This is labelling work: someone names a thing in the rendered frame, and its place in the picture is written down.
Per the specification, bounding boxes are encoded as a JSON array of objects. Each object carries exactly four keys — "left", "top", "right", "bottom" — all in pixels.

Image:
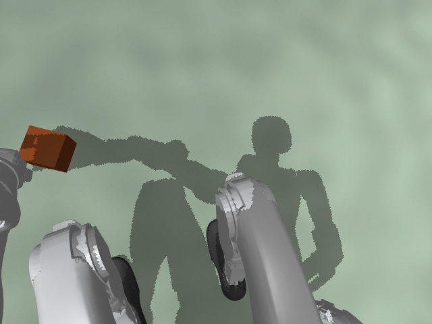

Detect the right robot foot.
[{"left": 207, "top": 219, "right": 246, "bottom": 301}]

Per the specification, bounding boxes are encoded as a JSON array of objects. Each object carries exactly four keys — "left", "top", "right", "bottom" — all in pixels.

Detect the cube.
[{"left": 19, "top": 126, "right": 77, "bottom": 173}]

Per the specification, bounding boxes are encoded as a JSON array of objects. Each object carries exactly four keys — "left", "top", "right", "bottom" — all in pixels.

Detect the right robot hand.
[{"left": 315, "top": 299, "right": 363, "bottom": 324}]

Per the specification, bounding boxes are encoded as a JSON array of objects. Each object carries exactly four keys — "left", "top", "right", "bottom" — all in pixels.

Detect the left robot foot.
[{"left": 112, "top": 257, "right": 147, "bottom": 324}]

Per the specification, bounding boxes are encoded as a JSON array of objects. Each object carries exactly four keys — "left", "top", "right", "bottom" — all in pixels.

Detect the left robot arm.
[{"left": 0, "top": 148, "right": 27, "bottom": 324}]

